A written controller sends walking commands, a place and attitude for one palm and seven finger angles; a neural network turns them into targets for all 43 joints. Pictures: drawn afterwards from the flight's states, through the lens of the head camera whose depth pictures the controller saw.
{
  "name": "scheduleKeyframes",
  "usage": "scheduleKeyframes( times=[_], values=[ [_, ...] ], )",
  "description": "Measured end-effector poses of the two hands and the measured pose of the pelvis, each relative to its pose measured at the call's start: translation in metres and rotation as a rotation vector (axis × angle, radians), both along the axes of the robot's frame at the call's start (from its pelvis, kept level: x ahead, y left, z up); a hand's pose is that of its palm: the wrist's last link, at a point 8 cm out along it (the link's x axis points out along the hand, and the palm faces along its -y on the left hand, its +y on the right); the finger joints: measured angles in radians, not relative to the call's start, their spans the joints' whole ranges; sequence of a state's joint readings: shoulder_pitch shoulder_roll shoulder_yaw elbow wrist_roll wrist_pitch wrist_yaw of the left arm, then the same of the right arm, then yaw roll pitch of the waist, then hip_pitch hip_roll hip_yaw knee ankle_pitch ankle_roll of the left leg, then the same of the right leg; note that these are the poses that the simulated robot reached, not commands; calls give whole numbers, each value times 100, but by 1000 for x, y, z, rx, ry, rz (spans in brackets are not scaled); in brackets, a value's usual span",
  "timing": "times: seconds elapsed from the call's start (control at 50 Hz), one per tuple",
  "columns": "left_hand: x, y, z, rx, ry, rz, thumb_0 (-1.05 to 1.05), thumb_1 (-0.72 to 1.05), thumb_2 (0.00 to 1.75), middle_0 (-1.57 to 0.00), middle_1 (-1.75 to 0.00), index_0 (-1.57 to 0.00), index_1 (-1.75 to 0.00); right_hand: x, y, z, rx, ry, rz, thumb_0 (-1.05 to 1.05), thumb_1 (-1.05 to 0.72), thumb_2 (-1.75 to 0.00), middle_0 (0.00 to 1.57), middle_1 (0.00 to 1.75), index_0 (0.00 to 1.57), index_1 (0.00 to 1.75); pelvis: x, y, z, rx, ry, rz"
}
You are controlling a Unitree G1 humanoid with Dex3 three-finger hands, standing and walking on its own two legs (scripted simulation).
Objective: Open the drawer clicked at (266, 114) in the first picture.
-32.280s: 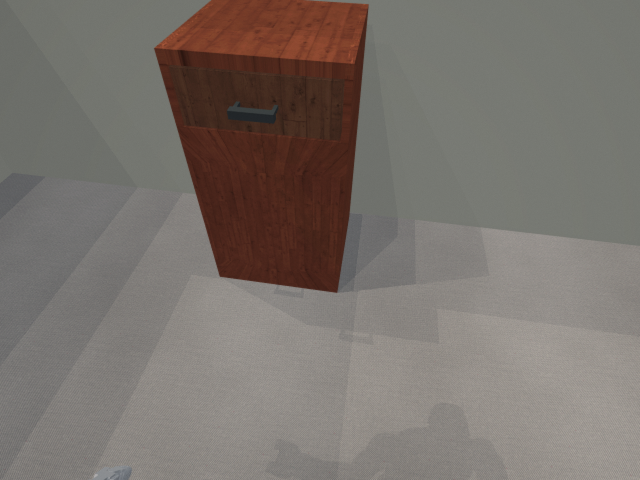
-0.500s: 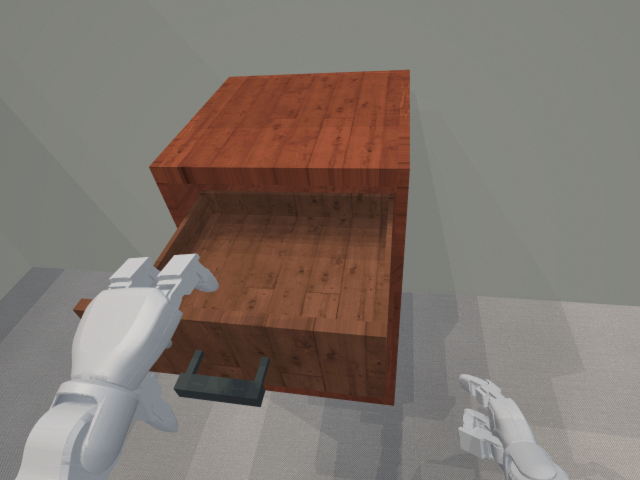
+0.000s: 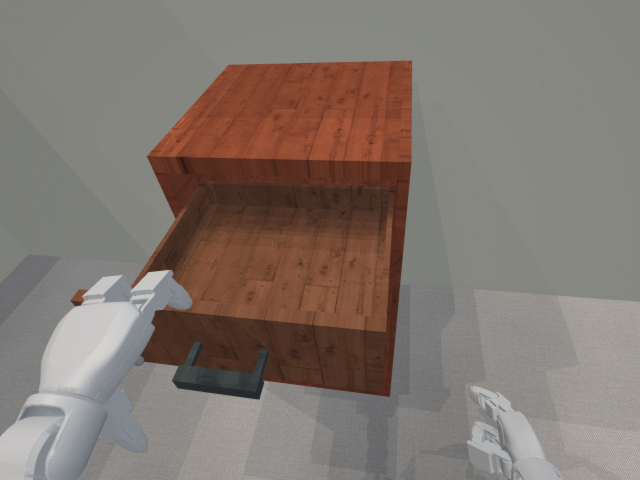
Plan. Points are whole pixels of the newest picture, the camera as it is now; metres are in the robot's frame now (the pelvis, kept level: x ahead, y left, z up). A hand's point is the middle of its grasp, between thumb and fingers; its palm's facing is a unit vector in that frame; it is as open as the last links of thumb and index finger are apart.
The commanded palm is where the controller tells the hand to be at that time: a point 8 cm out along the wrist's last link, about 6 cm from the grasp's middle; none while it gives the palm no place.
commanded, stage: draw the hand back to the body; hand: left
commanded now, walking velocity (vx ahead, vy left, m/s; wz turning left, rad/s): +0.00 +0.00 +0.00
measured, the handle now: (223, 367) +0.26 +0.18 +0.00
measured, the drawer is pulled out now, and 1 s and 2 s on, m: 0.30 0.30 0.30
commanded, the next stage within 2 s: step back with the hand held close in 1.22 s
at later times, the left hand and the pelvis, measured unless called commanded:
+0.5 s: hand (132, 328) +0.20 +0.21 +0.17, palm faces +0.32 -0.89 -0.33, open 13.0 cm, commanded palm +0.16 +0.26 +0.19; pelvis +0.02 +0.01 +0.00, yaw +1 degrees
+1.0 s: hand (101, 336) +0.20 +0.25 +0.16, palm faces +0.41 -0.81 -0.41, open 8.8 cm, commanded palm +0.15 +0.28 +0.19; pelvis +0.03 +0.00 +0.01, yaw +1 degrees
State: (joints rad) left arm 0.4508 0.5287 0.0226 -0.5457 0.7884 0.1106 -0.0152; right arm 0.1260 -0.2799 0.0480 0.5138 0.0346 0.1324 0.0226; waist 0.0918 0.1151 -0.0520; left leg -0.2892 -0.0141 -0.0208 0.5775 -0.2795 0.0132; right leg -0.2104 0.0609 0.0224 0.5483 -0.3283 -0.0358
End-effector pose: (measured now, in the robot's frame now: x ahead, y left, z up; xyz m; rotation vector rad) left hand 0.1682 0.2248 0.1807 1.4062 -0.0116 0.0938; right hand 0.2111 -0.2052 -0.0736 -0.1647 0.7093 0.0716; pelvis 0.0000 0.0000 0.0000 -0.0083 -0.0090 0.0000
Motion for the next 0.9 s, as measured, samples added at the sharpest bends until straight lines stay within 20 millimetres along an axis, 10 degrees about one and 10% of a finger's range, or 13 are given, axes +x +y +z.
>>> scheduleKeyframes(
  times=[0.24, 0.34, 0.42, 0.9],
  values=[
    [-1, 21, 7, 56, -41, -1, 0, -49, 30, -32, -120, -32, -120, 8, 9, 2, -5, -7, -12, 2, -90, -90, 20, 30, 20, 30, 4, 8, -1, -7, 15, -2],
    [-2, 21, -8, -756, -174, 20, -1, -46, 32, -31, -118, -32, -118, 3, 19, 9, 14, -105, -66, 2, -90, -90, 20, 30, 20, 30, 8, 11, 0, -1, -20, 3],
    [-3, 19, -8, -981, -273, -3, -1, -39, 35, -31, -113, -31, -113, -7, 21, 13, -23, -116, -68, 2, -90, -90, 20, 30, 20, 30, 17, 9, 1, 3, -25, 9],
    [-5, 55, 2, -909, -315, 129, 0, 38, 68, -24, -63, -25, -63, 8, -3, 5, -53, -73, -114, 2, -90, -90, 20, 30, 20, 30, 31, 4, 5, 0, -6, 21]
  ],
)
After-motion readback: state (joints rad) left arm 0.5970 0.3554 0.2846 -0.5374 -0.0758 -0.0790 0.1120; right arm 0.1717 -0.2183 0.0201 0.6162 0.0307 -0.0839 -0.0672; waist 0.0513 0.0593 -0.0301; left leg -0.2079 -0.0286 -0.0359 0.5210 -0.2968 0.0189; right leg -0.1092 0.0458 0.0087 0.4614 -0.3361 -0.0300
